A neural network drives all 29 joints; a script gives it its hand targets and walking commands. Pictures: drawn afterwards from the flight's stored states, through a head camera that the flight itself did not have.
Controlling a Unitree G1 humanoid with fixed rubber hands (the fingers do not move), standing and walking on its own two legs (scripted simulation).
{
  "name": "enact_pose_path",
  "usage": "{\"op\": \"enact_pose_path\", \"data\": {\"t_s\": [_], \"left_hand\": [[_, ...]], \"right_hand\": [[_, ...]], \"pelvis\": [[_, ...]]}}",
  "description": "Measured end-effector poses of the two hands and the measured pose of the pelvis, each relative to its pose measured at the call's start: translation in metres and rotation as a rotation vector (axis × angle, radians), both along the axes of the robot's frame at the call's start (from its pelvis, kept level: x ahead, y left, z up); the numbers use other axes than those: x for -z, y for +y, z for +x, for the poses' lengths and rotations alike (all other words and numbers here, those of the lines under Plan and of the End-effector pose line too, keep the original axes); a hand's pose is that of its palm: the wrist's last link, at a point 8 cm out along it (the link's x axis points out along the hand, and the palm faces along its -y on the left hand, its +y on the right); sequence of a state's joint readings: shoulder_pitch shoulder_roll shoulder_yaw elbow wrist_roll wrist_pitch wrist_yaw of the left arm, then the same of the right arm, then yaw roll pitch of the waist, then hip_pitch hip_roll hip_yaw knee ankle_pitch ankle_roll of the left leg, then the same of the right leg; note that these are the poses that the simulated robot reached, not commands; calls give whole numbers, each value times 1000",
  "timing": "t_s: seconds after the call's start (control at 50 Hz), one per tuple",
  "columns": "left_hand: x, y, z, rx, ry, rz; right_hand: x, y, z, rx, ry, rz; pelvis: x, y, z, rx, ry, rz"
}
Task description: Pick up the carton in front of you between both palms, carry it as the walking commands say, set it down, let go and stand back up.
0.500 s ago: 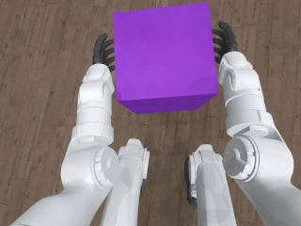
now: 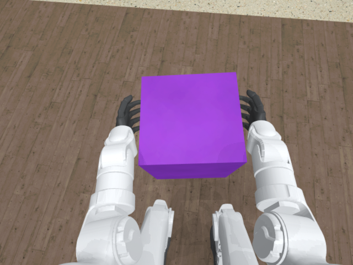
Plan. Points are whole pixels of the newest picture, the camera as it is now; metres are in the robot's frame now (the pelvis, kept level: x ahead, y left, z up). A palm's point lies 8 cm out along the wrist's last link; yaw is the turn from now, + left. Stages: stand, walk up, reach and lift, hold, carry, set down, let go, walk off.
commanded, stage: reach and lift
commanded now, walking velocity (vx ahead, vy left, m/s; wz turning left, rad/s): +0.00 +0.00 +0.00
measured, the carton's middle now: (189, 134) +0.44 +0.02 -0.11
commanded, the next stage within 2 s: hold in 1.80 s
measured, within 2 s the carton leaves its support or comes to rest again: neither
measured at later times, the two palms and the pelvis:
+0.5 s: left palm (100, 114) +0.38 +0.16 +0.12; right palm (296, 115) +0.39 -0.14 +0.12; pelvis +0.05 +0.00 +0.14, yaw +0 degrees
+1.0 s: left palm (67, 97) +0.35 +0.16 +0.22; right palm out of the picture +0.35 -0.14 +0.22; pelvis +0.06 +0.01 +0.19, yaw +0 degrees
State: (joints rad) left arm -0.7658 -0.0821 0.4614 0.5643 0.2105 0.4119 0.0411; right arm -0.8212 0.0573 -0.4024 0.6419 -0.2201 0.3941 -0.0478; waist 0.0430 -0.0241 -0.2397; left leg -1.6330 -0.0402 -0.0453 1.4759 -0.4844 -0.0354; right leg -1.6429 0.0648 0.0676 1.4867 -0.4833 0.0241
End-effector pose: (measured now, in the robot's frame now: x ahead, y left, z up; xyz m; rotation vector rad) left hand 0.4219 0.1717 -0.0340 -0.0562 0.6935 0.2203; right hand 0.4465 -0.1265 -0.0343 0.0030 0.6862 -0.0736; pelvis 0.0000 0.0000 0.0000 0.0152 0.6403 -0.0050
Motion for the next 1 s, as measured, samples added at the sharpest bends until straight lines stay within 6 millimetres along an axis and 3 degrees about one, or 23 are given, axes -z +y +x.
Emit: {"op": "enact_pose_path", "data": {"t_s": [0.38,0.6,0.84,1.0], "left_hand": [[-118,-6,-30,38,2,-6],[-183,-11,-48,58,-6,-3],[-246,-14,-61,98,-35,25],[-250,-16,-67,110,0,29]], "right_hand": [[-119,-7,-42,40,2,-2],[-184,-11,-64,53,-6,-8],[-247,-15,-83,51,-37,-30],[-251,-17,-92,53,-1,-37]], "pelvis": [[-107,1,35,-8,-240,-8],[-158,4,56,-9,-419,-12],[-188,7,65,-11,-635,-13],[-191,7,57,-8,-704,-15]]}}
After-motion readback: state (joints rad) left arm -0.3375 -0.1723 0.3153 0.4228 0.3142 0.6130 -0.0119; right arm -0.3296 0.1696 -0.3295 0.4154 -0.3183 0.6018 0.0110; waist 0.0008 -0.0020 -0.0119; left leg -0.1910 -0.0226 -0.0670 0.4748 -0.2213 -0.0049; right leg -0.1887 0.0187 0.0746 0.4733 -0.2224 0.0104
